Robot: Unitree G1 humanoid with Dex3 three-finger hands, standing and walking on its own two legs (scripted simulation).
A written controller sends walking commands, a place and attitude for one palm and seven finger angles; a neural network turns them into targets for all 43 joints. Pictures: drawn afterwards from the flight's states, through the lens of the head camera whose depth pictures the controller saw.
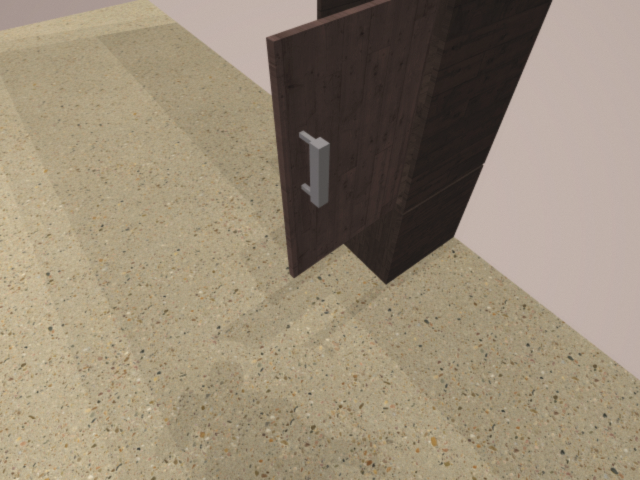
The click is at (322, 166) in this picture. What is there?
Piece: cupboard door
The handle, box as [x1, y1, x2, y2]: [299, 131, 329, 207]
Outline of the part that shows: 299,132 299,137 309,144 310,186 309,187 304,183 301,185 301,188 310,195 310,200 319,207 327,202 329,143 320,137 315,139 304,131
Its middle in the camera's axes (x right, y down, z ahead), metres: -0.02 -0.13 +0.73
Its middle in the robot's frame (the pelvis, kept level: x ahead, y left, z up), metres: +0.64 +0.05 +0.00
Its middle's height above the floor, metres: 0.78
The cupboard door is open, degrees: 94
